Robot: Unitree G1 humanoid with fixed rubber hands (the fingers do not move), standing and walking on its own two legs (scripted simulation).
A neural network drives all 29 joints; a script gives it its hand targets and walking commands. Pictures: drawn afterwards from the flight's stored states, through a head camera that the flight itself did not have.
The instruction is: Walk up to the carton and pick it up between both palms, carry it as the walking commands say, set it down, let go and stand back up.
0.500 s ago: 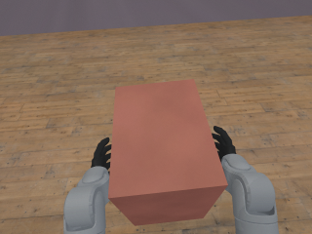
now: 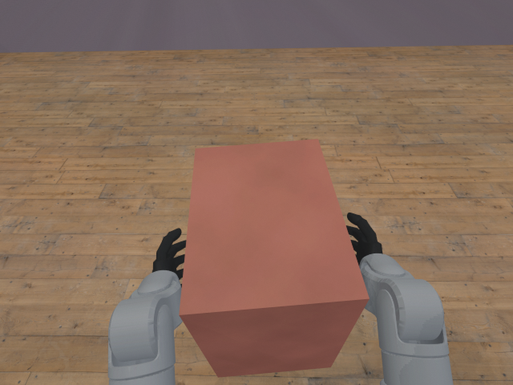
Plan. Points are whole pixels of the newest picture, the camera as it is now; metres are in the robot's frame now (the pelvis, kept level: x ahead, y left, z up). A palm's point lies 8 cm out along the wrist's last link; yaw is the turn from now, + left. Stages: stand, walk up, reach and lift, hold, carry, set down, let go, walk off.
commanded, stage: carry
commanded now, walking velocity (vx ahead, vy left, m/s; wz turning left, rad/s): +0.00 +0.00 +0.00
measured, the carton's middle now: (266, 262) +0.32 +0.01 +0.04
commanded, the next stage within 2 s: none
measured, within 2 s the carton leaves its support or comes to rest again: neither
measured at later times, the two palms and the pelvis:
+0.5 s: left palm (186, 274) +0.29 +0.14 +0.06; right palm (371, 261) +0.30 -0.15 +0.06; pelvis +0.00 -0.01 +0.00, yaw +0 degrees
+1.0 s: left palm (193, 283) +0.28 +0.13 +0.04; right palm (374, 274) +0.29 -0.15 +0.04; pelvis +0.00 -0.02 +0.00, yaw -1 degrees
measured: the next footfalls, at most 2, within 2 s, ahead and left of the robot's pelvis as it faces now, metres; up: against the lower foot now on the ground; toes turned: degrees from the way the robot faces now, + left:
none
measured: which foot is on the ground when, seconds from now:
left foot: down 0.00-1.00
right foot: down 0.00-1.00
